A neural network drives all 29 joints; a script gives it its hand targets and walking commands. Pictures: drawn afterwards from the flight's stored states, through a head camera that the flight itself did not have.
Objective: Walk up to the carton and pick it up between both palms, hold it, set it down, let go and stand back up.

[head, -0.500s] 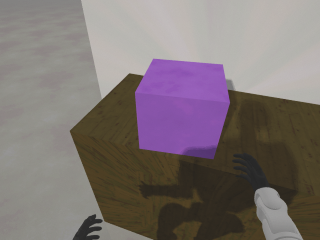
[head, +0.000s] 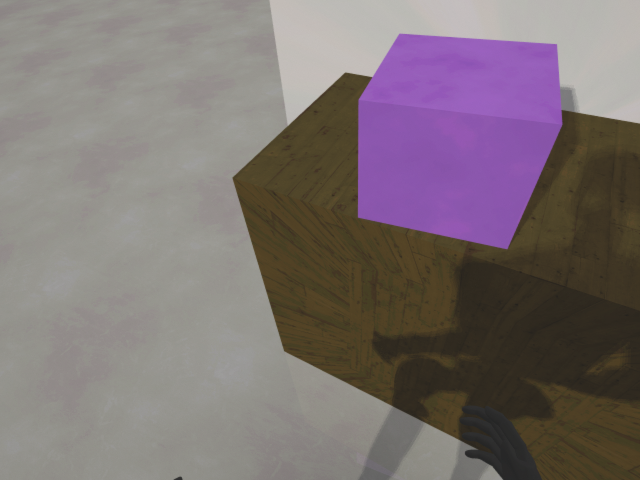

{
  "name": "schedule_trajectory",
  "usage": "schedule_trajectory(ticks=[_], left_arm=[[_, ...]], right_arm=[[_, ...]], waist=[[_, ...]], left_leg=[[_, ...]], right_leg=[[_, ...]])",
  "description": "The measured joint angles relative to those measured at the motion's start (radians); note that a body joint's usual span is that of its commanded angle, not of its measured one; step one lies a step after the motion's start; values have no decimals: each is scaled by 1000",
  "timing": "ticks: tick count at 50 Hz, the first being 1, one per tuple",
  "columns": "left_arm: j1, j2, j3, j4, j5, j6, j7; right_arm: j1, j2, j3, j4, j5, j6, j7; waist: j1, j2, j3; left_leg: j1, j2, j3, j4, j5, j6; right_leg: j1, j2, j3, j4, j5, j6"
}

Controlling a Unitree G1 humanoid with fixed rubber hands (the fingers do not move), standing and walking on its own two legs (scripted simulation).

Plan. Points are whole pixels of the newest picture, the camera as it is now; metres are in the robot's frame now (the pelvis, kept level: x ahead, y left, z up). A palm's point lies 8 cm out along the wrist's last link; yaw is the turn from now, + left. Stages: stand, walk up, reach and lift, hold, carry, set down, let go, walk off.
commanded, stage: let go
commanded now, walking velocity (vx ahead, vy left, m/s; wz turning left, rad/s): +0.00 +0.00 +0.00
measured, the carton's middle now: (450, 136) +0.61 -0.19 +0.11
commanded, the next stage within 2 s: stand in 0.18 s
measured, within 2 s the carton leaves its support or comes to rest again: neither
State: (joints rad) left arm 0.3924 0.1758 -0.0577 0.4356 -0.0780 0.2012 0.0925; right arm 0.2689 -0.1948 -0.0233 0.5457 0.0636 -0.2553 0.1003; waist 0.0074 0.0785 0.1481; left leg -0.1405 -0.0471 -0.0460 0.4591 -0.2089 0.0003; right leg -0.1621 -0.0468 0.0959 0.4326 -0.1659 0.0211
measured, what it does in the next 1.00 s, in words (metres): steps to the right, turning right: right foot, then right foot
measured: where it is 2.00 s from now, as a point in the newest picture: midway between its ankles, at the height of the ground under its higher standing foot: outside the picture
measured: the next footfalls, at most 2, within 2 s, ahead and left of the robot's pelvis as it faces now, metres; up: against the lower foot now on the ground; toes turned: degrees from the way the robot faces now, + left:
right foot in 0.22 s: -0.24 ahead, -0.10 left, +0.00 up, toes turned +7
right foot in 0.84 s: +0.12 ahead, -0.27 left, +0.00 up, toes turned -10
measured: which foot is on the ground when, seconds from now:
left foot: down 0.00-0.88, up 0.90-1.00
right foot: up 0.00-0.20, down 0.22-0.48, up 0.50-0.82, down 0.84-1.00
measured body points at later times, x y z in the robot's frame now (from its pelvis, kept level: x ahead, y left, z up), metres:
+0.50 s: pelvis -0.03 -0.02 -0.03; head +0.07 -0.10 +0.40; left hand -0.04 +0.27 -0.11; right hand +0.00 -0.29 -0.19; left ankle +0.00 +0.06 -0.74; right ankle -0.26 -0.10 -0.71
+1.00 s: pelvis +0.02 -0.17 -0.01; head +0.05 -0.25 +0.43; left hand +0.13 +0.06 -0.11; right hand +0.08 -0.45 -0.17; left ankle -0.02 +0.02 -0.67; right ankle +0.08 -0.26 -0.74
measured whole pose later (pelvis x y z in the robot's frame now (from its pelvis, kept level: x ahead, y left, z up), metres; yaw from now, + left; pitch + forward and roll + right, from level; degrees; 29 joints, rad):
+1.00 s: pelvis +0.02 -0.17 -0.01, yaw -17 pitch +2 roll +6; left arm 0.32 0.15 0.00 0.81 0.03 0.00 0.00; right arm 0.16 -0.30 -0.05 0.76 -0.02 0.06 0.00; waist 0.05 0.07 0.08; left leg -0.33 -0.01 0.05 0.99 -0.60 -0.02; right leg -0.46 0.01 0.13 0.64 -0.20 -0.04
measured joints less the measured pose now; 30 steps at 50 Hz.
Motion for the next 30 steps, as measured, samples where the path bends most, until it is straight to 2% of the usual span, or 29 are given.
schedule_trajectory(ticks=[1, 3, 5, 7, 8, 10, 11, 12, 13, 14, 15, 16, 17, 18, 20, 21, 23, 24, 25, 26, 28, 29, 30], left_arm=[[46, 16, -30, -19, -36, -40, 29], [42, 25, -92, 23, -52, -106, 56], [-40, 7, -117, 93, -7, -116, 37], [-142, -29, -89, 130, 64, -97, 5], [-192, -45, -66, 125, 94, -82, -11], [-287, -58, -17, 54, 124, -33, -37], [-326, -53, 6, -2, 128, 2, -46], [-360, -45, 29, -47, 134, 37, -52], [-384, -39, 44, -60, 134, 49, -60], [-382, -33, 39, -40, 118, 16, -72], [-356, -26, 25, 6, 106, -25, -85], [-306, -13, 10, 60, 95, -60, -100], [-240, 0, 5, 116, 89, -88, -112], [-164, 11, 12, 169, 89, -110, -118], [-13, 25, 44, 263, 98, -143, -107], [42, 31, 53, 309, 102, -151, -101], [77, 59, 65, 386, 102, -147, -97], [63, 79, 74, 408, 95, -147, -96], [38, 100, 87, 419, 82, -155, -93], [4, 119, 100, 417, 64, -166, -86], [-24, 116, 120, 387, 42, -181, -64], [-24, 108, 120, 378, 46, -186, -55], [-32, 103, 113, 380, 58, -187, -50]], right_arm=[[23, 21, -29, -42, -27, -21, 19], [-7, 15, -75, -28, -92, -20, 43], [-67, -27, -102, 57, -139, 33, 41], [-96, -79, -110, 134, -149, 100, 19], [-102, -103, -104, 157, -143, 134, 5], [-129, -141, -81, 155, -103, 185, -22], [-163, -158, -60, 131, -70, 191, -31], [-211, -173, -39, 107, -42, 185, -34], [-257, -186, -29, 89, -29, 182, -36], [-286, -193, -42, 72, -37, 192, -48], [-294, -193, -60, 67, -50, 208, -69], [-274, -182, -74, 71, -66, 226, -89], [-233, -166, -80, 80, -84, 245, -103], [-185, -149, -77, 93, -98, 265, -111], [-117, -120, -57, 121, -111, 304, -108], [-100, -110, -51, 128, -109, 313, -102], [-48, -98, -47, 125, -95, 304, -91], [-4, -99, -44, 128, -88, 289, -91], [39, -102, -43, 143, -85, 271, -94], [65, -100, -41, 168, -87, 261, -101], [76, -110, -43, 210, -97, 271, -108], [68, -111, -45, 216, -97, 277, -110], [66, -107, -47, 211, -93, 272, -112]], waist=[[-2, 1, -31], [-46, 32, -84], [-101, 50, -140], [-128, 20, -197], [-127, -17, -213], [-90, -129, -183], [-62, -189, -133], [-43, -229, -67], [-36, -236, -7], [-33, -200, 28], [-44, -149, 56], [-53, -114, 64], [-49, -97, 56], [-27, -86, 36], [29, -64, 1], [30, -53, -3], [-28, -31, 12], [-60, -15, 21], [-75, 1, 28], [-64, -2, 38], [-8, 12, 31], [1, 19, 16], [-12, 24, -7]], left_leg=[[-5, 15, 8, 19, -17, 6], [-2, 66, -6, 57, -85, 7], [2, 117, -15, 66, -185, 6], [-11, 137, 3, 42, -274, 2], [-25, 129, 27, 20, -274, 0], [-62, 74, 102, -25, -163, 0], [-83, 37, 146, -41, -71, 1], [-104, 15, 184, -54, 45, 6], [-137, 18, 207, -51, 157, 14], [-200, 50, 215, -4, 208, 12], [-257, 82, 203, 68, 150, 5], [-308, 90, 186, 148, 22, 6], [-348, 76, 171, 222, -89, 1], [-374, 63, 159, 284, -152, -6], [-399, 48, 128, 371, -178, -14], [-402, 29, 111, 380, -180, -9], [-375, -26, 115, 304, -171, -11], [-336, -41, 145, 234, -105, -13], [-289, -44, 166, 170, -18, 0], [-266, -48, 177, 165, -17, 23], [-200, -4, 225, 173, -93, 52], [-154, 24, 252, 163, -121, 56], [-109, 42, 262, 144, -135, 56]], right_leg=[[-14, 12, -36, 47, 5, -8], [16, 81, -110, 155, 33, -11], [106, 148, -175, 219, 37, -9], [230, 186, -206, 215, 15, -14], [295, 187, -202, 185, -21, -23], [409, 142, -146, 76, -101, -47], [445, 97, -100, 12, -97, -51], [467, 63, -63, -39, -184, -66], [465, 54, -36, -65, -299, -92], [425, 75, -10, -56, -384, -117], [386, 108, -2, -29, -412, -137], [350, 122, 1, 2, -405, -143], [318, 117, 11, 28, -398, -145], [291, 106, 40, 44, -401, -145], [247, 91, 137, 39, -400, -137], [229, 87, 170, 36, -394, -129], [200, 85, 147, 91, -389, -117], [177, 93, 106, 169, -383, -103], [126, 110, 73, 316, -360, -72], [47, 124, 75, 519, -325, -33], [-116, 162, 69, 854, -439, -10], [-184, 166, 40, 947, -449, -5], [-236, 158, 4, 981, -435, -1]])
